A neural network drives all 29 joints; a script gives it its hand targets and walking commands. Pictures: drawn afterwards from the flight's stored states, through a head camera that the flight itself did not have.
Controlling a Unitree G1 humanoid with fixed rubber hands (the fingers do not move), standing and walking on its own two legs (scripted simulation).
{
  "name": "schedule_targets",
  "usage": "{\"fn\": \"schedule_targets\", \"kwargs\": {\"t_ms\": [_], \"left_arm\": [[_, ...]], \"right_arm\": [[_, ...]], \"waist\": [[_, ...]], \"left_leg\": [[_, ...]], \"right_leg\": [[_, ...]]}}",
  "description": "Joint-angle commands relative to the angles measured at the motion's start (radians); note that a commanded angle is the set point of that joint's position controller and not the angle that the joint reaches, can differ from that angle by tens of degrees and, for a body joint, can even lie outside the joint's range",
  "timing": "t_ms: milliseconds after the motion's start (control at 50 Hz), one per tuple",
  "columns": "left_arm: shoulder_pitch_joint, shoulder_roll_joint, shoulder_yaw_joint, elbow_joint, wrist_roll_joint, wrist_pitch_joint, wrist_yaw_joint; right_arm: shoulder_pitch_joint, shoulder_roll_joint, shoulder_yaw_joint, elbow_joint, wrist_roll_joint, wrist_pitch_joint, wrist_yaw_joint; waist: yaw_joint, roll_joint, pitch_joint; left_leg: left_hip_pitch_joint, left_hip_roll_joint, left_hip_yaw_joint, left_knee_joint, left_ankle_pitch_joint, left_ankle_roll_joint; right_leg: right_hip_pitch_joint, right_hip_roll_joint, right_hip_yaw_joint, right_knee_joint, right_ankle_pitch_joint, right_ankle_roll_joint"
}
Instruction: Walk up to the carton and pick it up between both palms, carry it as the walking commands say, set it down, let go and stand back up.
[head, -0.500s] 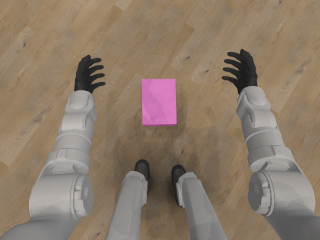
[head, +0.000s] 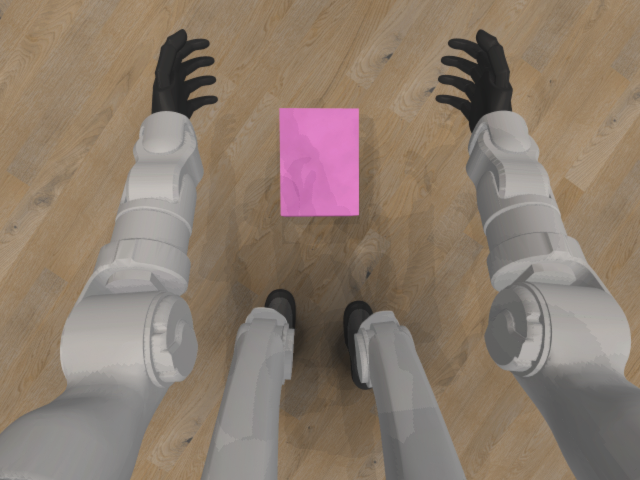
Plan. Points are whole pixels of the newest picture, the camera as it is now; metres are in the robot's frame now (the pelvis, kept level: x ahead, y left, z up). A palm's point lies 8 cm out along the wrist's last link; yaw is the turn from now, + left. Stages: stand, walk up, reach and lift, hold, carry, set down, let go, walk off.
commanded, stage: reach and lift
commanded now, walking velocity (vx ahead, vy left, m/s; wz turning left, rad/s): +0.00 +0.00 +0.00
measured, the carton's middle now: (318, 168) +0.49 +0.01 -0.53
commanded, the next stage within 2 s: none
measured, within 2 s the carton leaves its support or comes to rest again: neither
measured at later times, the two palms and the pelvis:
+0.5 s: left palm (210, 144) +0.49 +0.18 -0.30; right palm (432, 144) +0.50 -0.15 -0.29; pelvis -0.05 +0.00 -0.15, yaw +0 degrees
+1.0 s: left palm (237, 164) +0.48 +0.16 -0.43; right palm (407, 167) +0.48 -0.16 -0.44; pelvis -0.06 -0.01 -0.24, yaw +1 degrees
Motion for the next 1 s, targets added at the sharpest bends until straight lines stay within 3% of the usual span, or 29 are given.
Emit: {"fn": "schedule_targets", "kwargs": {"t_ms": [0,20,60,120,140,160,180,200,240,320,340,360,400,420,440,460,500,520,540,580,620,660,680,720,740,760,840,900,980], "left_arm": [[-0.168,0.135,0.012,-0.044,-0.018,-0.052,-0.013],[-0.206,0.146,0.019,-0.107,-0.028,-0.058,-0.019],[-0.212,0.175,0.016,-0.073,-0.039,-0.056,-0.020],[-0.310,0.195,-0.021,-0.171,-0.077,-0.047,-0.013],[-0.365,0.188,-0.029,-0.284,-0.100,-0.042,-0.011],[-0.302,0.204,-0.023,-0.021,-0.110,-0.033,-0.016],[-0.387,0.170,-0.061,-0.177,-0.117,-0.032,-0.013],[-0.391,0.208,-0.042,-0.178,-0.118,-0.022,-0.008],[-0.436,0.212,-0.037,0.005,-0.112,-0.004,-0.007],[-0.467,0.179,-0.048,0.026,-0.086,0.018,-0.012],[-0.488,0.138,-0.061,0.013,-0.106,0.021,-0.012],[-0.504,0.174,-0.065,-0.028,-0.106,0.011,-0.007],[-0.508,0.178,-0.062,0.073,-0.112,0.014,-0.001],[-0.535,0.197,-0.072,0.015,-0.112,0.010,0.001],[-0.546,0.221,-0.042,0.001,-0.106,0.012,0.009],[-0.536,0.198,-0.063,0.121,-0.117,0.011,0.010],[-0.570,0.233,-0.035,0.007,-0.104,0.000,0.015],[-0.550,0.220,-0.058,0.082,-0.131,-0.004,0.020],[-0.556,0.214,-0.047,-0.019,-0.124,-0.016,0.023],[-0.597,0.235,-0.081,-0.063,-0.156,-0.022,0.038],[-0.585,0.234,-0.121,-0.060,-0.187,-0.032,0.037],[-0.626,0.263,-0.142,-0.138,-0.193,-0.030,0.038],[-0.621,0.286,-0.141,-0.016,-0.198,-0.024,0.032],[-0.669,0.297,-0.135,-0.084,-0.205,-0.014,0.035],[-0.673,0.276,-0.169,-0.015,-0.236,-0.009,0.031],[-0.681,0.260,-0.175,-0.043,-0.254,-0.010,0.027],[-0.700,0.250,-0.191,-0.030,-0.286,-0.026,0.018],[-0.702,0.306,-0.159,0.042,-0.272,-0.052,0.020],[-0.657,0.357,-0.106,0.291,-0.224,-0.059,-0.003]], "right_arm": [[-0.166,-0.074,0.061,-0.147,0.027,-0.034,-0.049],[-0.203,-0.058,0.098,-0.206,0.035,-0.032,-0.059],[-0.227,-0.070,0.078,-0.197,0.014,-0.020,-0.081],[-0.272,-0.078,0.115,-0.271,0.069,0.001,-0.100],[-0.323,-0.090,0.135,-0.390,0.091,0.008,-0.106],[-0.278,-0.106,0.145,-0.172,0.088,0.015,-0.105],[-0.337,-0.088,0.129,-0.274,0.105,0.022,-0.100],[-0.335,-0.126,0.164,-0.298,0.114,0.031,-0.107],[-0.356,-0.117,0.137,-0.081,0.116,0.052,-0.103],[-0.394,-0.135,0.086,-0.013,0.080,0.064,-0.081],[-0.439,-0.146,0.089,-0.052,0.081,0.057,-0.077],[-0.452,-0.134,0.107,-0.075,0.103,0.058,-0.077],[-0.457,-0.169,0.110,0.007,0.095,0.054,-0.082],[-0.508,-0.168,0.087,-0.072,0.094,0.053,-0.078],[-0.498,-0.202,0.092,-0.075,0.084,0.052,-0.084],[-0.495,-0.178,0.101,0.061,0.099,0.054,-0.083],[-0.581,-0.219,0.097,-0.134,0.097,0.035,-0.089],[-0.546,-0.190,0.120,-0.040,0.104,0.036,-0.093],[-0.556,-0.181,0.131,-0.137,0.129,0.030,-0.090],[-0.556,-0.211,0.162,-0.132,0.153,0.027,-0.098],[-0.548,-0.175,0.219,-0.103,0.201,0.025,-0.091],[-0.598,-0.215,0.220,-0.206,0.220,0.022,-0.104],[-0.568,-0.194,0.239,-0.075,0.229,0.033,-0.106],[-0.630,-0.237,0.233,-0.156,0.220,0.041,-0.124],[-0.615,-0.225,0.238,-0.049,0.212,0.050,-0.120],[-0.622,-0.246,0.211,-0.076,0.201,0.045,-0.122],[-0.638,-0.263,0.227,-0.060,0.187,0.027,-0.128],[-0.700,-0.262,0.273,-0.087,0.218,0.001,-0.128],[-0.697,-0.194,0.318,0.113,0.230,0.018,-0.093]], "waist": [[-0.006,-0.018,-1.009],[0.032,-0.073,-1.091],[0.001,-0.096,-1.058],[0.000,-0.044,-1.174],[0.015,-0.012,-1.312],[0.012,-0.049,-1.003],[0.008,0.012,-1.078],[0.011,0.007,-1.148],[0.012,0.019,-0.826],[-0.003,0.040,-0.753],[-0.023,0.031,-0.818],[0.024,0.031,-0.886],[0.014,0.010,-0.803],[-0.011,0.001,-0.870],[0.007,-0.007,-0.916],[0.008,-0.003,-0.757],[0.029,-0.033,-0.939],[0.022,-0.038,-0.916],[0.036,-0.055,-0.950],[0.046,-0.003,-1.121],[0.046,-0.016,-1.087],[0.035,0.009,-1.225],[0.053,0.005,-1.115],[0.024,0.023,-1.187],[0.013,0.009,-1.113],[-0.035,0.027,-1.092],[-0.054,0.005,-1.061],[0.021,-0.061,-0.954],[0.098,-0.079,-0.538]], "left_leg": [[0.548,0.004,-0.030,0.140,0.527,-0.066],[0.465,-0.010,-0.013,0.179,0.499,-0.070],[0.271,-0.018,0.010,0.190,0.392,-0.063],[0.337,-0.012,0.022,0.277,0.413,-0.069],[0.437,-0.027,0.043,0.290,0.456,-0.075],[0.278,-0.008,0.029,0.288,0.290,-0.056],[0.377,-0.014,0.024,0.301,0.343,-0.054],[0.423,-0.006,0.045,0.334,0.339,-0.058],[0.237,0.010,0.055,0.346,0.108,-0.061],[0.243,0.015,0.039,0.390,0.045,-0.066],[0.288,0.017,0.027,0.401,0.081,-0.064],[0.345,0.012,0.032,0.423,0.110,-0.056],[0.268,0.023,0.029,0.463,0.089,-0.059],[0.304,0.020,0.015,0.467,0.103,-0.051],[0.312,0.017,0.027,0.485,0.120,-0.052],[0.183,0.022,0.025,0.487,0.019,-0.055],[0.259,0.014,0.025,0.542,0.133,-0.041],[0.257,0.013,0.020,0.560,0.137,-0.043],[0.266,0.006,0.020,0.578,0.170,-0.035],[0.433,0.011,0.026,0.618,0.290,-0.041],[0.438,0.009,0.012,0.641,0.333,-0.039],[0.459,0.012,0.021,0.683,0.318,-0.035],[0.399,0.027,0.025,0.697,0.286,-0.042],[0.441,0.028,0.030,0.722,0.302,-0.043],[0.408,0.023,0.032,0.723,0.250,-0.048],[0.388,0.029,0.036,0.746,0.254,-0.056],[0.358,0.033,0.032,0.806,0.331,-0.066],[0.272,0.039,0.012,0.825,0.350,-0.041],[-0.034,0.053,0.017,0.836,0.108,-0.016]], "right_leg": [[0.335,0.001,0.031,0.118,0.587,0.055],[0.447,-0.004,0.052,0.164,0.632,0.054],[0.540,-0.002,0.065,0.217,0.626,0.057],[0.484,0.002,0.062,0.289,0.602,0.058],[0.517,0.010,0.061,0.277,0.617,0.055],[0.350,0.009,0.040,0.302,0.426,0.053],[0.321,0.011,0.042,0.303,0.422,0.051],[0.325,0.009,0.036,0.304,0.406,0.046],[0.119,-0.005,0.045,0.297,0.132,0.038],[-0.012,-0.007,0.006,0.366,0.046,0.029],[0.013,-0.004,-0.008,0.385,0.075,0.034],[0.003,-0.004,-0.013,0.405,0.077,0.038],[-0.063,-0.003,-0.014,0.440,0.037,0.029],[-0.072,-0.002,-0.031,0.471,0.059,0.038],[-0.040,-0.003,-0.012,0.472,0.066,0.032],[-0.095,-0.010,-0.005,0.485,-0.002,0.028],[-0.023,-0.008,0.003,0.536,0.097,0.036],[-0.052,-0.006,-0.019,0.563,0.090,0.037],[-0.053,-0.001,-0.021,0.586,0.122,0.041],[-0.018,-0.003,-0.016,0.618,0.183,0.035],[-0.056,0.000,-0.033,0.656,0.207,0.035],[0.020,-0.008,-0.018,0.675,0.219,0.035],[-0.010,-0.018,-0.016,0.690,0.192,0.035],[0.053,-0.007,-0.017,0.697,0.225,0.029],[0.045,-0.009,-0.014,0.704,0.176,0.018],[0.034,-0.010,-0.026,0.715,0.199,0.017],[0.105,-0.024,0.003,0.761,0.297,0.013],[0.092,-0.029,0.028,0.802,0.323,0.034],[-0.071,-0.041,0.075,0.805,0.119,0.035]]}}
